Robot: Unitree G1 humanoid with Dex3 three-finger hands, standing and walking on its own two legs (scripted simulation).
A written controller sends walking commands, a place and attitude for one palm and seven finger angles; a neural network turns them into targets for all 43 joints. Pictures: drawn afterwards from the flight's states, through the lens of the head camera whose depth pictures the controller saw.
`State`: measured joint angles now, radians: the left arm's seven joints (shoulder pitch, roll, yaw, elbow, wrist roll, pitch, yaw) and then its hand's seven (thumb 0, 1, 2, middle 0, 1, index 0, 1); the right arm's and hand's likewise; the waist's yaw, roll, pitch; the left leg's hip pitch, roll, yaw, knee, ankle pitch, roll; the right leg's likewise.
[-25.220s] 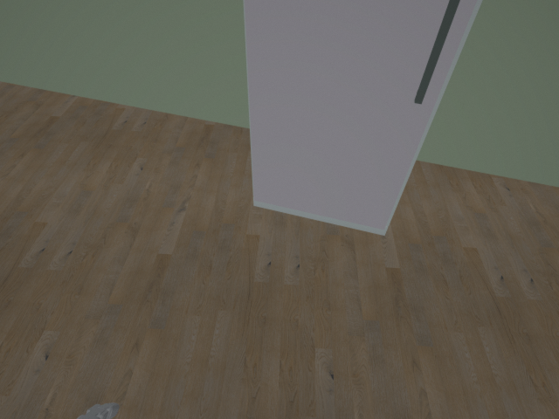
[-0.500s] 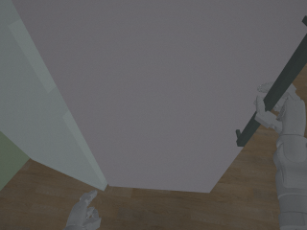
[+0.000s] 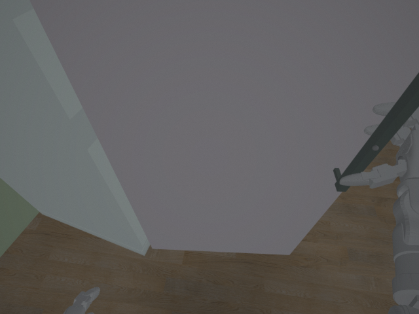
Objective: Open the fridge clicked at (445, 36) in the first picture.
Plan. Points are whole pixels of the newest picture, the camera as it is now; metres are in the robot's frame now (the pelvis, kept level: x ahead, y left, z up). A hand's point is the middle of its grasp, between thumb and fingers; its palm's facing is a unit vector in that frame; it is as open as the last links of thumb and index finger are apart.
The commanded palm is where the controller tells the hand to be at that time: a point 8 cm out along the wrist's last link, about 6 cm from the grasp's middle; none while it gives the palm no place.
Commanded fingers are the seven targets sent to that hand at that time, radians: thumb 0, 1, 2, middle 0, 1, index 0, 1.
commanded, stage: loosen the grip on the handle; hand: right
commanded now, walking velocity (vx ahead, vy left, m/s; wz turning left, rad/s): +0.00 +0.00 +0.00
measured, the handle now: (381, 123) +0.43 -0.26 +0.16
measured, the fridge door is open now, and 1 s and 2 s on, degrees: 72 71 71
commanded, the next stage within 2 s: slip the hand off the handle in 0.08 s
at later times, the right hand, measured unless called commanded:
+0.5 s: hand (404, 153) +0.39 -0.30 +0.14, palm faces +0.26 +0.93 -0.25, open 14.7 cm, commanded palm +0.35 -0.34 +0.15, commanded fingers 0.00 0.55 -0.20 0.25 1.15 0.25 1.15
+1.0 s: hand out of the picture +0.35 -0.32 +0.13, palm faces +0.23 +0.94 -0.25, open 14.7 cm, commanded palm +0.30 -0.36 +0.15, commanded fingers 0.00 0.55 -0.20 0.25 1.15 0.25 1.15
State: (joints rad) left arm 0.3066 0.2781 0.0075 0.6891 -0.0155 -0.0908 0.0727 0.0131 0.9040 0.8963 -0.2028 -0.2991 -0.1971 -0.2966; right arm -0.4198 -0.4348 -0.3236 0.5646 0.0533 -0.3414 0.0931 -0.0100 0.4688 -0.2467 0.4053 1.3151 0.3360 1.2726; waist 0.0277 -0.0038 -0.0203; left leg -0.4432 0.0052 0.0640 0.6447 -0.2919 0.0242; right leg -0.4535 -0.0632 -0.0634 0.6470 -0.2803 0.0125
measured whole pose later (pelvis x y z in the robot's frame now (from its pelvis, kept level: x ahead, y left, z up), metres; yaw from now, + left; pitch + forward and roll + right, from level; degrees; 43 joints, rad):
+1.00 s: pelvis +0.02 -0.03 -0.01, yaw +0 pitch +7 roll +2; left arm 0.32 0.25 -0.01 0.63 -0.02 -0.05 0.07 0.01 0.90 0.90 -0.20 -0.30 -0.20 -0.30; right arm -0.18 -0.46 -0.43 0.37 0.16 -0.32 0.23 -0.01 0.55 -0.20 0.26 1.16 0.26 1.15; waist 0.00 -0.03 -0.08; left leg -0.46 0.03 0.05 0.67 -0.33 -0.02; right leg -0.50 -0.04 -0.07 0.73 -0.35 -0.03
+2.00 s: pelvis +0.03 -0.01 +0.01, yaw -2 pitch +1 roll +1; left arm 0.26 0.27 -0.06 0.59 -0.08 -0.27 0.12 0.01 0.90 0.90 -0.20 -0.30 -0.20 -0.30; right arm 0.12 -0.45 -0.51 0.08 0.42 0.05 0.43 -0.01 0.55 -0.20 0.25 1.15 0.25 1.15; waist -0.03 -0.05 -0.08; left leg -0.27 0.01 0.09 0.58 -0.32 0.01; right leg -0.32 -0.05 -0.04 0.62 -0.32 0.01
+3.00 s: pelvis +0.03 -0.02 +0.02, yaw -2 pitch -4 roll +0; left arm 0.20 0.23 -0.02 0.65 0.00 -0.13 0.08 0.01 0.90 0.90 -0.20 -0.30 -0.20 -0.30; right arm 0.45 -0.35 -0.33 -0.38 0.08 -0.06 -0.11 0.01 -0.76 -0.84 0.22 0.38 0.21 0.37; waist -0.08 -0.05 0.01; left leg -0.09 0.03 0.07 0.43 -0.26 -0.01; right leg -0.12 -0.02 -0.05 0.46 -0.26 -0.01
